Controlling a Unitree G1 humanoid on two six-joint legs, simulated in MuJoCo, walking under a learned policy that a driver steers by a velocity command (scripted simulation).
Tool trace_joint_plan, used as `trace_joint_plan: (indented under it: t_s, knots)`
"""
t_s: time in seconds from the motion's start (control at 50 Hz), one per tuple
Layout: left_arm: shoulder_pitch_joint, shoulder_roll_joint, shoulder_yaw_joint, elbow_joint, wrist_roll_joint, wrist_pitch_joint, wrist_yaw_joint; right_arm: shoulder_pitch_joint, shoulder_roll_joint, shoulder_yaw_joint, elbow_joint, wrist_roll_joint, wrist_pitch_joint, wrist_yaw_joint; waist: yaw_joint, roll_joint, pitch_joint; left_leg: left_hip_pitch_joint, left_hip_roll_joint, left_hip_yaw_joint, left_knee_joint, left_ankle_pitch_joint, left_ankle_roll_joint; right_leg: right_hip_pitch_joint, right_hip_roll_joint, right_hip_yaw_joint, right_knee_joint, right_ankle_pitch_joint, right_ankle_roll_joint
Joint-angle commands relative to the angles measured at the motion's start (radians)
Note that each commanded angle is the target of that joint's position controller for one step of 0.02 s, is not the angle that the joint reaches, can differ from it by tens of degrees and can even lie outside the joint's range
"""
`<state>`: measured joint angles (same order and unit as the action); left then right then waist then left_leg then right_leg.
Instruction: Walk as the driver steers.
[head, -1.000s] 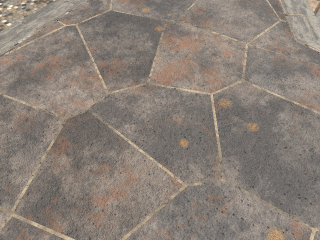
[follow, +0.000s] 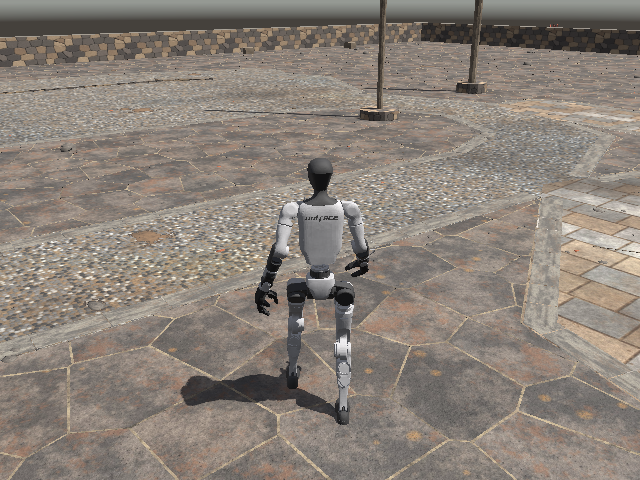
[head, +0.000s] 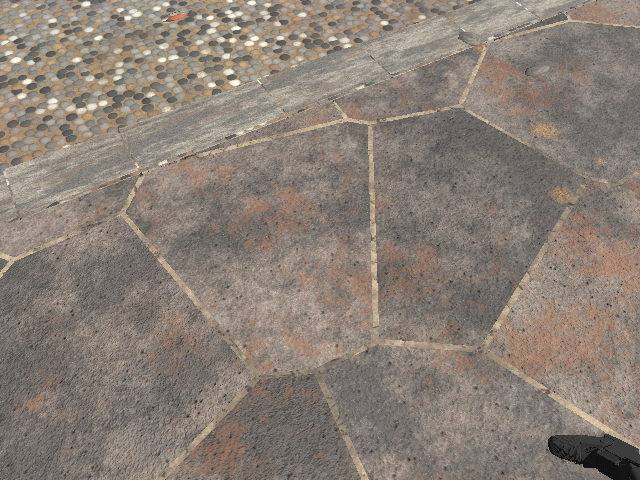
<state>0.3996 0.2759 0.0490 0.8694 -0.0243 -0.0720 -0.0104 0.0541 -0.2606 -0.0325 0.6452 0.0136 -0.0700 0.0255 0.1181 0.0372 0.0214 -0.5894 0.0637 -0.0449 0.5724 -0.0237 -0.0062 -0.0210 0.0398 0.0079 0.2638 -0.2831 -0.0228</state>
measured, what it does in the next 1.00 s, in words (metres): walks ahead, turning right: left foot, then right foot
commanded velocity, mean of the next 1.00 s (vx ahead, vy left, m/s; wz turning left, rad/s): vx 0.47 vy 0.00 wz -0.44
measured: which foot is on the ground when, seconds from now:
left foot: up 0.00-0.06, down 0.08-0.60, up 0.62-1.00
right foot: down 0.00-0.10, up 0.12-0.58, down 0.60-1.00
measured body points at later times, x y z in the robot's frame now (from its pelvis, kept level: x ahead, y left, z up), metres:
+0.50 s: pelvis +0.26 +0.01 -0.01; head +0.29 -0.01 +0.44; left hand +0.52 +0.19 -0.10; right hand +0.21 -0.28 -0.13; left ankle +0.18 +0.14 -0.74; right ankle +0.39 -0.17 -0.70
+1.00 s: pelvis +0.52 -0.11 +0.00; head +0.54 -0.14 +0.44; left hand +0.71 +0.11 -0.11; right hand +0.59 -0.43 -0.09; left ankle +0.74 -0.08 -0.71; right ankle +0.40 -0.16 -0.74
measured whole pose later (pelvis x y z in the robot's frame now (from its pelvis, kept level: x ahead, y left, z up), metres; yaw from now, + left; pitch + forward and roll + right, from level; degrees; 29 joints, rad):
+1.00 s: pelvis +0.52 -0.11 +0.00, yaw -30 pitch +2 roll -1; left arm 0.31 0.28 0.06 0.75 -0.01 -0.03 0.02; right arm 0.05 -0.28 -0.04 0.72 -0.01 -0.10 0.03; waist 0.07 0.05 0.04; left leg -0.57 0.03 -0.06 0.53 0.09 -0.02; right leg -0.10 0.11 0.12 0.41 -0.32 -0.07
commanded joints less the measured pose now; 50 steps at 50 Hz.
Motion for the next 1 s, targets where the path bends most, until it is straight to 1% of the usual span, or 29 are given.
trace_joint_plan:
  t_s: [0.02, 0.04, 0.06, 0.08, 0.1, 0.12, 0.14, 0.18, 0.22, 0.28, 0.36, 0.44, 0.5, 0.54, 0.56, 0.58, 0.6, 0.62, 0.64, 0.66, 0.68, 0.7, 0.72, 0.76, 0.8, 0.84, 0.88, 0.94, 1.0]
  knots:
    - [-0.003, 0.192, 0.045, -0.037, -0.006, 0.005, 0.011, -0.060, -0.095, -0.031, -0.090, 0.004, -0.030, 0.008, -0.064, -0.124, 0.019, 0.109, -0.035, 0.012, -0.072, -0.020, 0.019, -0.042, -0.269, 0.198, -0.013, 0.342, -0.146]
    - [-0.019, 0.200, 0.047, -0.038, -0.006, 0.010, 0.014, -0.007, -0.112, -0.040, -0.076, 0.002, -0.034, 0.006, -0.104, -0.126, -0.005, 0.201, -0.047, 0.024, -0.106, -0.027, 0.035, -0.051, -0.260, 0.192, 0.042, 0.406, -0.130]
    - [-0.024, 0.186, 0.041, -0.040, -0.003, 0.011, 0.015, 0.102, -0.147, -0.060, -0.043, -0.004, -0.035, -0.002, -0.159, -0.114, -0.072, 0.374, -0.057, 0.038, -0.126, -0.032, 0.059, -0.085, -0.216, 0.162, 0.160, 0.500, -0.105]
    - [-0.042, 0.138, 0.023, -0.060, 0.012, 0.006, 0.014, 0.261, -0.202, -0.081, -0.016, -0.020, -0.034, -0.013, -0.237, -0.077, -0.197, 0.635, 0.053, -0.054, -0.083, -0.018, 0.110, -0.220, -0.161, 0.124, 0.391, 0.401, -0.067]
    - [0.057, 0.037, -0.007, -0.084, 0.017, -0.009, 0.015, 0.371, -0.289, -0.103, -0.002, -0.036, -0.019, -0.021, -0.232, 0.151, -0.358, 1.001, 0.312, -0.417, -0.102, -0.129, 0.234, -0.577, -0.025, 0.020, 0.763, 0.016, 0.009]
    - [0.068, 0.074, -0.001, -0.079, -0.001, -0.021, 0.014, 0.397, -0.234, -0.088, 0.010, -0.028, -0.012, -0.018, -0.238, 0.231, -0.404, 0.983, 0.368, -0.649, -0.222, -0.281, 0.275, -0.700, -0.020, 0.109, 0.934, -0.303, 0.014]
    - [-0.003, 0.152, 0.024, -0.093, -0.022, -0.019, 0.013, 0.345, -0.177, -0.070, 0.016, -0.017, -0.011, -0.018, -0.232, 0.143, -0.248, 0.864, 0.330, -0.532, -0.252, -0.358, 0.238, -0.768, -0.072, 0.125, 1.005, -0.240, 0.010]
    - [-0.089, 0.141, 0.029, -0.112, -0.007, -0.007, 0.016, 0.220, -0.115, -0.049, 0.019, -0.017, -0.017, -0.012, -0.178, 0.075, -0.086, 0.614, 0.254, -0.316, -0.322, -0.262, 0.204, -0.731, -0.137, 0.089, 0.955, -0.097, 0.010]
    - [-0.063, 0.102, 0.031, -0.104, -0.005, 0.020, 0.015, 0.151, -0.085, -0.045, 0.031, -0.025, -0.032, -0.008, -0.122, 0.099, -0.033, 0.468, 0.207, -0.177, -0.392, -0.151, 0.189, -0.633, -0.172, 0.096, 0.903, -0.022, 0.017]
    - [-0.093, 0.069, 0.029, -0.125, -0.001, 0.044, 0.015, 0.138, -0.106, -0.059, 0.060, -0.027, -0.050, -0.014, -0.101, 0.054, -0.001, 0.426, 0.210, -0.051, -0.439, -0.007, 0.203, -0.652, -0.181, 0.101, 0.849, 0.067, 0.035]
    - [-0.190, 0.050, 0.021, -0.159, 0.003, 0.039, -0.006, 0.161, -0.143, -0.071, 0.094, -0.027, -0.044, -0.028, -0.125, 0.020, 0.020, 0.462, 0.186, 0.095, -0.451, 0.071, 0.186, -0.658, -0.172, 0.076, 0.624, 0.269, 0.036]
    - [-0.332, 0.040, 0.010, -0.214, 0.005, 0.036, -0.032, 0.220, -0.183, -0.084, 0.127, -0.012, -0.028, -0.036, -0.178, -0.003, 0.061, 0.533, 0.206, 0.173, -0.448, 0.071, 0.167, -0.643, -0.155, 0.009, 0.448, 0.323, 0.010]
    - [-0.386, 0.059, 0.015, -0.254, 0.004, 0.039, -0.045, 0.248, -0.206, -0.094, 0.150, 0.005, -0.006, -0.037, -0.183, 0.004, 0.074, 0.641, 0.235, 0.204, -0.389, 0.158, 0.144, -0.654, -0.136, -0.027, 0.385, 0.229, -0.027]
    - [-0.355, 0.087, 0.030, -0.266, 0.007, 0.043, -0.050, 0.239, -0.235, -0.102, 0.151, 0.013, 0.009, -0.041, -0.147, 0.034, 0.028, 0.682, 0.235, 0.236, -0.265, 0.470, 0.122, -0.559, -0.078, -0.085, 0.375, 0.122, -0.065]
    - [-0.277, 0.115, 0.047, -0.253, 0.006, 0.046, -0.048, 0.231, -0.247, -0.104, 0.149, 0.017, 0.018, -0.044, -0.097, 0.046, -0.026, 0.679, 0.223, 0.255, -0.134, 0.627, 0.108, -0.446, -0.033, -0.116, 0.368, 0.081, -0.089]
    - [-0.123, 0.162, 0.077, -0.214, 0.002, 0.048, -0.040, 0.217, -0.239, -0.099, 0.144, 0.020, 0.025, -0.047, -0.011, 0.029, -0.105, 0.609, 0.186, 0.287, 0.071, 0.659, 0.076, -0.227, 0.017, -0.130, 0.307, 0.130, -0.125]
    - [0.047, 0.251, 0.115, -0.172, -0.001, 0.058, -0.020, 0.237, -0.200, -0.081, 0.128, -0.003, 0.020, -0.051, 0.054, -0.068, -0.201, 0.367, 0.143, 0.291, 0.378, 0.383, 0.026, 0.088, -0.066, 0.046, 0.284, 0.150, -0.182]
    - [0.007, 0.362, 0.127, -0.181, -0.012, 0.050, -0.015, 0.327, -0.051, -0.032, 0.067, -0.041, -0.007, -0.036, -0.078, -0.331, -0.284, -0.087, -0.066, 0.193, 0.724, -0.537, -0.038, 0.395, -0.318, 0.623, 0.180, -0.034, -0.375]
    - [0.035, 0.275, 0.099, -0.215, -0.003, 0.034, -0.019, 0.218, -0.128, -0.041, 0.063, -0.003, -0.046, -0.024, 0.003, -0.192, -0.388, -0.189, -0.074, -0.032, 0.815, -0.578, -0.018, 0.431, -0.371, 0.813, 0.037, -0.145, -0.391]
    - [0.003, 0.220, 0.082, -0.204, 0.007, 0.019, -0.023, 0.122, -0.174, -0.053, 0.033, 0.034, -0.065, -0.017, 0.012, -0.144, -0.243, -0.265, -0.032, -0.034, 0.798, -0.479, 0.007, 0.340, -0.348, 0.673, 0.018, -0.064, -0.339]
    - [-0.054, 0.196, 0.074, -0.208, 0.005, 0.012, -0.021, 0.113, -0.160, -0.048, 0.034, 0.021, -0.075, -0.023, -0.031, -0.079, -0.166, -0.230, 0.011, -0.034, 0.715, -0.392, 0.019, 0.200, -0.306, 0.557, 0.025, 0.029, -0.306]
    - [-0.124, 0.160, 0.063, -0.221, 0.006, 0.013, -0.018, 0.117, -0.164, -0.053, 0.047, -0.007, -0.075, -0.030, -0.074, -0.057, -0.109, -0.161, 0.041, -0.035, 0.628, -0.342, 0.012, 0.063, -0.267, 0.460, 0.019, 0.137, -0.281]
    - [-0.166, 0.138, 0.054, -0.240, 0.020, 0.012, -0.012, 0.139, -0.171, -0.059, 0.052, -0.016, -0.065, -0.029, -0.111, -0.081, -0.093, -0.085, 0.060, -0.044, 0.584, -0.305, 0.006, -0.032, -0.242, 0.408, -0.002, 0.219, -0.275]
    - [-0.185, 0.139, 0.054, -0.250, 0.020, 0.009, -0.004, 0.156, -0.152, -0.059, 0.053, -0.024, -0.043, -0.027, -0.137, -0.081, -0.078, -0.028, 0.056, -0.028, 0.510, -0.277, -0.021, -0.127, -0.218, 0.356, -0.033, 0.317, -0.282]
    - [-0.166, 0.160, 0.059, -0.238, 0.017, 0.006, 0.009, 0.124, -0.124, -0.050, 0.044, -0.029, -0.028, -0.028, -0.135, -0.073, -0.053, -0.027, 0.043, -0.007, 0.403, -0.197, -0.051, -0.184, -0.196, 0.287, -0.049, 0.377, -0.277]
    - [-0.156, 0.167, 0.060, -0.224, 0.018, 0.010, 0.021, 0.059, -0.098, -0.037, 0.031, -0.032, -0.026, -0.026, -0.115, -0.086, -0.021, 0.012, 0.019, 0.014, 0.234, -0.058, -0.065, -0.231, -0.151, 0.196, -0.026, 0.519, -0.236]
    - [-0.118, 0.164, 0.059, -0.203, 0.016, 0.020, 0.029, -0.003, -0.076, -0.026, 0.021, -0.032, -0.033, -0.016, -0.079, -0.105, -0.033, 0.097, -0.026, 0.038, 0.089, 0.100, -0.062, -0.252, -0.113, 0.138, 0.011, 0.568, -0.191]
    - [-0.068, 0.156, 0.054, -0.169, 0.013, 0.030, 0.033, -0.045, -0.093, -0.030, 0.010, -0.021, -0.039, -0.001, -0.053, -0.123, -0.048, 0.135, -0.053, 0.021, -0.012, 0.189, -0.036, -0.189, -0.144, 0.181, 0.053, 0.507, -0.166]
    - [-0.080, 0.141, 0.049, -0.155, 0.019, 0.036, 0.035, -0.009, -0.132, -0.046, 0.017, -0.033, -0.045, 0.007, -0.082, -0.138, -0.062, 0.150, -0.052, -0.003, -0.073, 0.106, 0.013, -0.087, -0.186, 0.246, 0.166, 0.522, -0.142]
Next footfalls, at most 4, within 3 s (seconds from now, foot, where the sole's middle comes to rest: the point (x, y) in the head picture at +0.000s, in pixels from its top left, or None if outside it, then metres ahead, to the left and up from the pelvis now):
0.08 left None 0.21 0.14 -0.78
0.60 right None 0.44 -0.17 -0.78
1.04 left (429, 354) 0.76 -0.11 -0.78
1.34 right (513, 446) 0.57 -0.29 -0.78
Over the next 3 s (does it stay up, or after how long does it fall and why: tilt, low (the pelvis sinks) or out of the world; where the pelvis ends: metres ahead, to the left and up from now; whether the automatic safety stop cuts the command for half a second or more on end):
stays up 0.86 -0.17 -0.02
